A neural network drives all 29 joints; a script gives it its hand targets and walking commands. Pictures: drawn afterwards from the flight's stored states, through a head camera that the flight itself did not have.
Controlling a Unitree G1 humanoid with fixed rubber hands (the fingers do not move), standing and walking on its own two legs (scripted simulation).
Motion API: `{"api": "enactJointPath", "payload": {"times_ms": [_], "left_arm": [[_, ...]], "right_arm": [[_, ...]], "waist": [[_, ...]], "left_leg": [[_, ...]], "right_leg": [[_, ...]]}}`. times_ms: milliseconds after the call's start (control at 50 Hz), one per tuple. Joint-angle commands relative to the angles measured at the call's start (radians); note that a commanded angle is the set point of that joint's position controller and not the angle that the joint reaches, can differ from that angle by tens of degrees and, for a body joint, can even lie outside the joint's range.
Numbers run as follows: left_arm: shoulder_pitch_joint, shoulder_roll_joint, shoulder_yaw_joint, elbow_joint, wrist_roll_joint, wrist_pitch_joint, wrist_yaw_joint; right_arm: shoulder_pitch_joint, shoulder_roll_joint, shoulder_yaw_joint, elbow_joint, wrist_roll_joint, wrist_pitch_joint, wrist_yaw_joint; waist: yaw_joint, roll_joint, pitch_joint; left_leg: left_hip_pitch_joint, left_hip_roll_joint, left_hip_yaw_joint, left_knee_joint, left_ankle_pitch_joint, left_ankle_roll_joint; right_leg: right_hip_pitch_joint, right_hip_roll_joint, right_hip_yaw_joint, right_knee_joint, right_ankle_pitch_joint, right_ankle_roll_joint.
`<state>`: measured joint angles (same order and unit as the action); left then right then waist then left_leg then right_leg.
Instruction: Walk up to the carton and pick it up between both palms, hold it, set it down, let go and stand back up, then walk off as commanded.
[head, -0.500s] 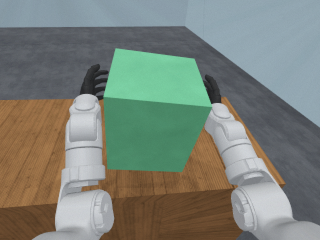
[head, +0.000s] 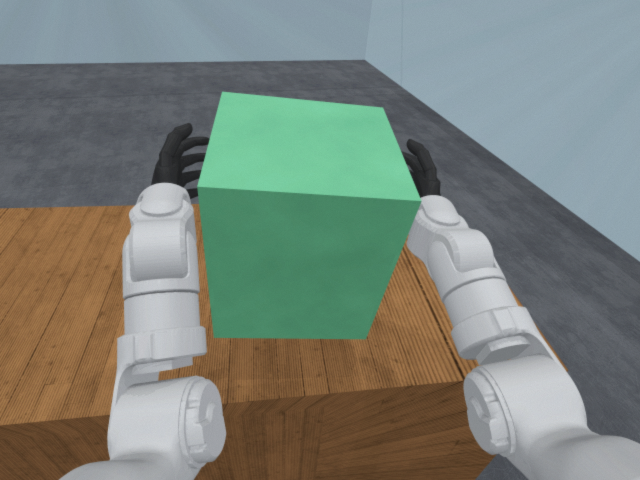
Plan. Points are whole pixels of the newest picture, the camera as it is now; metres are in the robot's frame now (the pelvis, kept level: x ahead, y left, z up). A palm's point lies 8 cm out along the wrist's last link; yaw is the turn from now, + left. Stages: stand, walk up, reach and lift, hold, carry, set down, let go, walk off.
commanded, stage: reach and lift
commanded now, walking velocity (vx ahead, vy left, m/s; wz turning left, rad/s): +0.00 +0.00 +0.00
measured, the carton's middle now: (298, 222) +0.39 +0.01 +0.17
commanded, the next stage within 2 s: hold in 0.24 s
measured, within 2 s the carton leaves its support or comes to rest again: neither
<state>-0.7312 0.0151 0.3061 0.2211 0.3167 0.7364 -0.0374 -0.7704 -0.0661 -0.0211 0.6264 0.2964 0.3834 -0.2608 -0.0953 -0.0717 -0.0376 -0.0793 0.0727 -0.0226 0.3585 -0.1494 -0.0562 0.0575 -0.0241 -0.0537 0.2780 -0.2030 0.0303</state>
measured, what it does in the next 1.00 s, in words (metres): stands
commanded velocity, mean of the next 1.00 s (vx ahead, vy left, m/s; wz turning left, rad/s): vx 0.00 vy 0.00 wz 0.00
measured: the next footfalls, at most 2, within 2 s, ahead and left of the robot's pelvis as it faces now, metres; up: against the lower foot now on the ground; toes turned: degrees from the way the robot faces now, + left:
none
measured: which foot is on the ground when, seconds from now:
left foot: down 0.00-1.00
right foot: down 0.00-1.00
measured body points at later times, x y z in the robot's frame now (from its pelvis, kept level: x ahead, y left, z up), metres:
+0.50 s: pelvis +0.00 +0.00 +0.00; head -0.08 +0.03 +0.44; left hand +0.38 +0.16 +0.25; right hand +0.38 -0.14 +0.24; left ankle +0.04 +0.15 -0.75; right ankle -0.02 -0.14 -0.75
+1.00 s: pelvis +0.00 +0.00 +0.00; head -0.08 +0.03 +0.44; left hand +0.39 +0.16 +0.26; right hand +0.39 -0.14 +0.26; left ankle +0.04 +0.15 -0.75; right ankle -0.02 -0.14 -0.75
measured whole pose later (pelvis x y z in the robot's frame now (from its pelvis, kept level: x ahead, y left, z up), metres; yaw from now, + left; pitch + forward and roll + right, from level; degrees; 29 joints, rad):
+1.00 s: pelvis +0.00 +0.00 +0.00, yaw +0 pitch -6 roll -1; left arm -0.81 0.06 0.32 0.30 0.30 0.81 -0.04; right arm -0.92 -0.11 -0.01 0.71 0.35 0.50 -0.29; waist -0.09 -0.05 -0.10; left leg -0.11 0.07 -0.04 0.37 -0.16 -0.06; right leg 0.03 -0.01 -0.04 0.29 -0.21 0.02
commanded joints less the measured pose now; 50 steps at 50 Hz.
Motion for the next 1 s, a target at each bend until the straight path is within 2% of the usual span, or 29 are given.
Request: {"api": "enactJointPath", "payload": {"times_ms": [0,20,80,160,280,300,340,380,420,440,620,760,820,900,980], "left_arm": [[-0.626,-0.645,-0.456,-0.055,-0.162,-0.031,-0.123],[-0.625,-0.641,-0.453,-0.048,-0.163,-0.027,-0.124],[-0.652,-0.641,-0.452,-0.057,-0.164,-0.023,-0.125],[-0.644,-0.632,-0.434,-0.04,-0.16,-0.011,-0.131],[-0.671,-0.626,-0.436,-0.047,-0.168,0.0,-0.132],[-0.672,-0.63,-0.439,-0.06,-0.171,0.001,-0.13],[-0.664,-0.625,-0.432,-0.055,-0.168,0.006,-0.132],[-0.679,-0.619,-0.435,-0.061,-0.175,0.009,-0.132],[-0.695,-0.622,-0.437,-0.061,-0.179,0.011,-0.133],[-0.702,-0.618,-0.432,-0.051,-0.179,0.011,-0.134],[-0.73,-0.618,-0.418,-0.019,-0.185,0.016,-0.128],[-0.765,-0.606,-0.389,0.017,-0.184,0.016,-0.133],[-0.785,-0.613,-0.401,-0.005,-0.2,0.009,-0.127],[-0.79,-0.619,-0.404,0.007,-0.204,0.01,-0.126],[-0.769,-0.612,-0.402,0.001,-0.207,0.012,-0.124]], "right_arm": [[-0.896,0.589,0.357,-0.351,0.09,-0.044,0.094],[-0.913,0.589,0.364,-0.368,0.095,-0.041,0.091],[-0.907,0.592,0.346,-0.333,0.096,-0.026,0.092],[-0.922,0.591,0.356,-0.343,0.106,-0.01,0.087],[-0.933,0.582,0.342,-0.322,0.122,0.012,0.082],[-0.937,0.581,0.349,-0.332,0.13,0.012,0.083],[-0.942,0.584,0.352,-0.339,0.135,0.021,0.081],[-0.934,0.577,0.344,-0.319,0.134,0.031,0.08],[-0.946,0.572,0.332,-0.312,0.137,0.034,0.081],[-0.957,0.58,0.332,-0.314,0.136,0.037,0.081],[-0.987,0.575,0.313,-0.277,0.155,0.058,0.084],[-1.009,0.572,0.292,-0.235,0.154,0.074,0.088],[-1.022,0.575,0.3,-0.248,0.166,0.074,0.087],[-1.005,0.565,0.283,-0.215,0.163,0.083,0.085],[-1.005,0.567,0.305,-0.249,0.183,0.088,0.08]], "waist": [[-0.013,0.121,-0.328],[-0.012,0.108,-0.331],[-0.016,0.125,-0.321],[-0.005,0.101,-0.32],[-0.014,0.111,-0.312],[-0.011,0.128,-0.338],[-0.004,0.109,-0.325],[-0.012,0.111,-0.321],[-0.015,0.13,-0.317],[-0.008,0.111,-0.315],[-0.006,0.131,-0.318],[0.002,0.115,-0.315],[-0.002,0.125,-0.345],[-0.012,0.139,-0.331],[-0.008,0.124,-0.344]], "left_leg": [[0.232,-0.13,0.054,-0.007,0.263,0.003],[0.227,-0.132,0.054,-0.004,0.26,0.005],[0.223,-0.13,0.054,-0.014,0.233,0.004],[0.218,-0.133,0.055,-0.011,0.248,0.009],[0.221,-0.134,0.054,-0.01,0.251,0.005],[0.222,-0.132,0.051,-0.007,0.258,0.002],[0.218,-0.133,0.052,-0.005,0.261,0.004],[0.211,-0.134,0.053,-0.009,0.249,0.005],[0.211,-0.133,0.051,-0.01,0.239,0.001],[0.201,-0.135,0.052,-0.015,0.222,0.005],[0.189,-0.135,0.049,-0.012,0.223,0.001],[0.169,-0.132,0.046,-0.023,0.182,0.009],[0.186,-0.132,0.043,-0.009,0.224,0.0],[0.176,-0.131,0.042,-0.014,0.208,-0.003],[0.186,-0.133,0.04,0.001,0.254,-0.006]], "right_leg": [[-0.079,0.111,-0.019,-0.05,0.215,0.041],[-0.07,0.112,-0.019,-0.048,0.221,0.043],[-0.086,0.109,-0.017,-0.053,0.187,0.041],[-0.077,0.112,-0.014,-0.049,0.214,0.047],[-0.09,0.114,-0.012,-0.05,0.218,0.049],[-0.083,0.116,-0.012,-0.048,0.215,0.045],[-0.081,0.117,-0.01,-0.046,0.229,0.049],[-0.087,0.116,-0.009,-0.045,0.218,0.05],[-0.1,0.115,-0.008,-0.048,0.191,0.043],[-0.098,0.114,-0.007,-0.049,0.185,0.049],[-0.104,0.117,-0.005,-0.049,0.177,0.046],[-0.114,0.116,0.001,-0.054,0.134,0.044],[-0.108,0.121,0.001,-0.049,0.169,0.042],[-0.122,0.119,0.003,-0.05,0.147,0.039],[-0.103,0.122,0.004,-0.045,0.209,0.044]]}}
